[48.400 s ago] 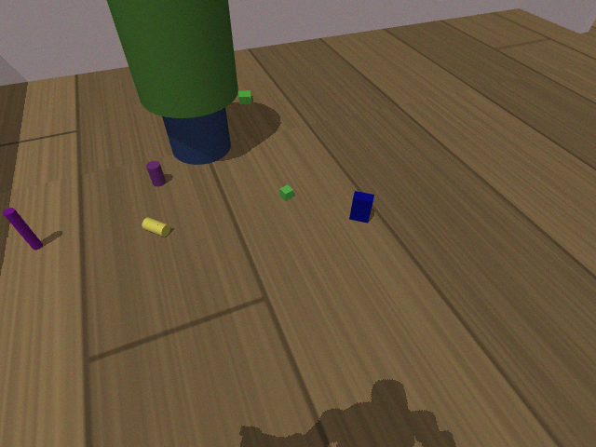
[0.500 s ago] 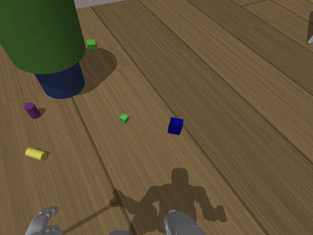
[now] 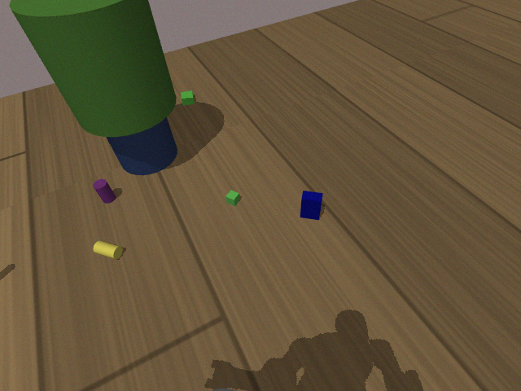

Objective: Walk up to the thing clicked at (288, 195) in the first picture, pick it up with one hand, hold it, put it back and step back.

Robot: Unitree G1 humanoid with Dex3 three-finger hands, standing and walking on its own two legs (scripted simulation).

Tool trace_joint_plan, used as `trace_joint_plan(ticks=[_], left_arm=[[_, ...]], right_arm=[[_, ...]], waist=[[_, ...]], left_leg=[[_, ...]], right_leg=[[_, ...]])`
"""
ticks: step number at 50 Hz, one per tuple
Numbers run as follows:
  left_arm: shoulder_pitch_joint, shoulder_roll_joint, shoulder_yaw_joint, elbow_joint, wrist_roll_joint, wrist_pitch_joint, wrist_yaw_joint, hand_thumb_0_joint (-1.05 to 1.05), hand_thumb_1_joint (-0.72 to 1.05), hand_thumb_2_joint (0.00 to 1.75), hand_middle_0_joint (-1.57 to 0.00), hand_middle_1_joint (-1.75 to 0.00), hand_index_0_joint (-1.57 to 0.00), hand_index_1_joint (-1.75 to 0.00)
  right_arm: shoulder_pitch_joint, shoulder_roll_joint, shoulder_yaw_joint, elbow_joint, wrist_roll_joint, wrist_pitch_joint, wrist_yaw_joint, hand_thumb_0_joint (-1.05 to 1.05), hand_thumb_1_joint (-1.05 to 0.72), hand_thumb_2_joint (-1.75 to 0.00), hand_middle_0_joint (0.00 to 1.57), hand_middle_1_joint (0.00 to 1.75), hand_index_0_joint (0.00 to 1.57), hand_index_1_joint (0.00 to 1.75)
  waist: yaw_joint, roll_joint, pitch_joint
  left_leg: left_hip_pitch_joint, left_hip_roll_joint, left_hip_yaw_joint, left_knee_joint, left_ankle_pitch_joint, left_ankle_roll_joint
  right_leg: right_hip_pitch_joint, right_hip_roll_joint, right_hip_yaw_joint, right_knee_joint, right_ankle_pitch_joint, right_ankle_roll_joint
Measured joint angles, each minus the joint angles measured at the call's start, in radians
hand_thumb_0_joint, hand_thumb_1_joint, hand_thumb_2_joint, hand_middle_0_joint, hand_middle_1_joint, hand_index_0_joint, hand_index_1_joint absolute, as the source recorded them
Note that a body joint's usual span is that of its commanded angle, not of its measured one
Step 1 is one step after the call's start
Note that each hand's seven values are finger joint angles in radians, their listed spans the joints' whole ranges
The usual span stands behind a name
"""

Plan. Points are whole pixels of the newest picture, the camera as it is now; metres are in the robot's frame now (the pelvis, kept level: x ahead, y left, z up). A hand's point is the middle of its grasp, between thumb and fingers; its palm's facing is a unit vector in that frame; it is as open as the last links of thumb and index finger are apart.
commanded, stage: step back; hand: left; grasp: from above
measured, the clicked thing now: (233, 198) +1.08 +0.24 -0.74
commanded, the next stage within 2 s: stand in 0.88 s
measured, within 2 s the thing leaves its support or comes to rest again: neither
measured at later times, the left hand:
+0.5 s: hand out of the picture +0.08 +0.25 -0.13, palm faces +0.07 -0.92 -0.39, open 7.4 cm
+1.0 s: hand out of the picture +0.13 +0.28 -0.14, palm faces +0.04 -0.94 -0.34, open 7.4 cm
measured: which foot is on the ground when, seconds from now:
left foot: up 0.00-0.04, down 0.06-0.36, up 0.38-0.64, down 0.66-1.00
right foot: down 0.00-1.00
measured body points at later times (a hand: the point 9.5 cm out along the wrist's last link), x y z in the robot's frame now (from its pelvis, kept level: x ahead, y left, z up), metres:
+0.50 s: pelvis +0.02 -0.02 +0.01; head +0.03 -0.03 +0.45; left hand +0.08 +0.30 -0.10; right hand +0.10 -0.33 -0.13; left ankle +0.01 +0.13 -0.69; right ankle +0.05 -0.11 -0.73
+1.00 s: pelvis +0.05 +0.02 +0.01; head +0.06 +0.02 +0.46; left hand +0.12 +0.33 -0.12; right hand +0.18 -0.27 -0.11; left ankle +0.07 +0.15 -0.73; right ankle +0.05 -0.11 -0.73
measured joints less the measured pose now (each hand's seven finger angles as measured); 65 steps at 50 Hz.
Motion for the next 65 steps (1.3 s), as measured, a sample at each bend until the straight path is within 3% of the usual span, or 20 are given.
trace_joint_plan(ticks=[2, 5, 9, 15, 17, 19, 21, 25, 31, 34, 36, 40, 44, 52, 65], left_arm=[[-0.012, 0.014, 0.005, -0.005, -0.001, -0.003, -0.002, 0.01, 0.9, 0.9, -0.21, -0.3, -0.21, -0.3], [-0.023, 0.044, 0.005, -0.001, -0.007, 0.006, -0.001, 0.01, 0.9, 0.9, -0.21, -0.3, -0.21, -0.3], [-0.007, 0.042, -0.006, 0.047, -0.021, 0.023, -0.005, 0.01, 0.91, 0.9, -0.2, -0.3, -0.2, -0.3], [-0.02, 0.044, -0.005, 0.06, -0.027, -0.003, -0.019, 0.01, 0.91, 0.9, -0.2, -0.3, -0.2, -0.3], [-0.029, 0.031, -0.006, 0.066, -0.026, -0.018, -0.013, 0.01, 0.91, 0.9, -0.2, -0.3, -0.2, -0.3], [-0.039, 0.006, -0.009, 0.071, -0.017, -0.033, -0.006, 0.01, 0.91, 0.9, -0.2, -0.3, -0.2, -0.3], [-0.043, -0.009, -0.014, 0.07, -0.01, -0.038, -0.005, 0.01, 0.91, 0.9, -0.2, -0.3, -0.2, -0.3], [-0.05, -0.033, -0.023, 0.069, -0.013, -0.045, -0.003, 0.01, 0.91, 0.9, -0.21, -0.3, -0.2, -0.3], [-0.063, -0.026, -0.029, 0.074, -0.026, -0.045, 0.002, 0.01, 0.9, 0.9, -0.21, -0.3, -0.21, -0.3], [-0.08, -0.009, -0.032, 0.074, -0.035, -0.029, 0.008, 0.01, 0.9, 0.9, -0.21, -0.3, -0.21, -0.3], [-0.091, 0.001, -0.033, 0.077, -0.044, -0.015, 0.012, 0.01, 0.91, 0.9, -0.21, -0.3, -0.2, -0.3], [-0.107, 0.005, -0.041, 0.101, -0.046, -0.006, 0.015, 0.01, 0.91, 0.9, -0.2, -0.3, -0.2, -0.3], [-0.114, 0.007, -0.047, 0.127, -0.045, -0.01, 0.008, 0.01, 0.91, 0.9, -0.2, -0.3, -0.2, -0.3], [-0.143, -0.015, -0.078, 0.186, -0.048, -0.013, -0.004, 0.01, 0.91, 0.9, -0.2, -0.3, -0.2, -0.3], [-0.153, -0.014, -0.082, 0.227, -0.042, -0.019, -0.006, 0.01, 0.91, 0.9, -0.2, -0.3, -0.2, -0.3]], right_arm=[[0.021, 0.01, 0.001, 0.023, -0.005, -0.006, 0.01, 0.01, -0.91, -0.9, 0.2, 0.3, 0.2, 0.3], [0.02, 0.045, -0.004, 0.053, -0.013, -0.024, 0.016, 0.01, -0.91, -0.9, 0.2, 0.3, 0.2, 0.3], [0.035, 0.063, -0.001, 0.04, -0.017, -0.049, 0.022, 0.01, -0.91, -0.9, 0.21, 0.3, 0.21, 0.3], [0.019, 0.068, 0.002, 0.026, -0.016, -0.059, 0.021, 0.01, -0.9, -0.9, 0.21, 0.3, 0.21, 0.3], [0.009, 0.053, 0.0, 0.025, -0.008, -0.048, 0.019, 0.01, -0.9, -0.9, 0.21, 0.3, 0.21, 0.3], [-0.001, 0.038, -0.001, 0.03, 0.001, -0.034, 0.009, 0.01, -0.9, -0.9, 0.21, 0.3, 0.21, 0.3], [-0.006, 0.04, -0.001, 0.038, 0.001, -0.025, -0.001, 0.01, -0.91, -0.9, 0.21, 0.3, 0.2, 0.3], [-0.016, 0.03, -0.001, 0.048, 0.004, -0.032, 0.001, 0.01, -0.91, -0.9, 0.2, 0.3, 0.2, 0.3], [-0.046, 0.029, 0.004, 0.06, 0.001, -0.041, -0.001, 0.01, -0.91, -0.9, 0.2, 0.3, 0.2, 0.3], [-0.072, 0.043, 0.003, 0.073, 0.0, -0.048, -0.007, 0.01, -0.91, -0.9, 0.2, 0.3, 0.2, 0.3], [-0.091, 0.062, 0.008, 0.081, -0.001, -0.048, -0.01, 0.01, -0.91, -0.9, 0.2, 0.3, 0.2, 0.3], [-0.133, 0.08, 0.026, 0.097, 0.005, -0.036, -0.005, 0.01, -0.91, -0.9, 0.2, 0.3, 0.2, 0.3], [-0.172, 0.095, 0.039, 0.109, 0.008, -0.037, -0.002, 0.01, -0.91, -0.9, 0.21, 0.3, 0.2, 0.3], [-0.199, 0.088, 0.05, 0.14, 0.018, -0.063, 0.008, 0.01, -0.91, -0.9, 0.21, 0.3, 0.21, 0.3], [-0.179, 0.076, 0.044, 0.189, 0.018, -0.057, 0.011, 0.01, -0.91, -0.9, 0.21, 0.3, 0.2, 0.3]], waist=[[-0.005, -0.008, -0.001], [0.005, -0.075, 0.023], [-0.028, -0.073, -0.014], [-0.043, -0.081, -0.008], [-0.04, -0.06, 0.0], [-0.041, -0.016, 0.005], [-0.027, -0.016, -0.006], [-0.011, -0.014, -0.002], [-0.007, -0.02, 0.023], [-0.01, -0.045, 0.047], [-0.002, -0.072, 0.053], [-0.004, -0.056, 0.036], [-0.009, -0.062, 0.014], [-0.015, -0.052, -0.005], [-0.028, -0.054, -0.003]], left_leg=[[0.063, 0.02, 0.033, -0.144, -0.037, 0.006], [0.143, -0.012, 0.079, -0.302, 0.137, 0.021], [0.152, 0.003, 0.071, -0.322, 0.138, 0.054], [0.171, 0.028, 0.066, -0.348, 0.148, 0.021], [0.158, 0.047, 0.061, -0.298, 0.114, 0.008], [0.129, 0.065, 0.022, -0.206, 0.052, 0.022], [0.08, 0.034, 0.008, -0.093, -0.032, 0.032], [0.017, 0.018, 0.013, -0.007, -0.019, 0.037], [0.037, 0.065, 0.053, -0.192, 0.061, 0.026], [0.087, 0.059, 0.085, -0.318, 0.222, 0.012], [0.092, 0.048, 0.106, -0.311, 0.208, 0.004], [0.078, 0.078, 0.102, -0.275, 0.173, 0.004], [0.094, 0.08, 0.112, -0.309, 0.184, 0.005], [0.175, 0.066, 0.123, -0.435, 0.241, 0.014], [0.225, 0.067, 0.13, -0.542, 0.301, 0.013]], right_leg=[[-0.008, -0.014, -0.024, 0.015, -0.007, 0.002], [-0.016, -0.061, 0.001, 0.067, -0.028, 0.009], [-0.07, -0.009, 0.018, 0.206, -0.169, -0.003], [-0.057, 0.002, -0.007, 0.084, -0.104, -0.004], [-0.014, 0.02, -0.021, -0.028, 0.022, -0.009], [0.003, 0.049, -0.05, -0.039, 0.075, -0.019], [0.004, 0.044, -0.054, -0.031, 0.052, -0.03], [0.038, 0.026, -0.057, -0.071, 0.051, -0.029], [0.05, 0.007, -0.062, -0.058, 0.024, -0.014], [0.037, -0.017, -0.058, 0.008, -0.019, 0.003], [0.029, -0.029, -0.035, 0.03, -0.028, 0.011], [0.052, 0.005, -0.03, -0.023, -0.008, 0.019], [0.068, 0.007, -0.022, -0.066, 0.012, 0.021], [0.147, -0.005, -0.015, -0.192, 0.071, 0.035], [0.192, -0.003, -0.01, -0.293, 0.132, 0.036]])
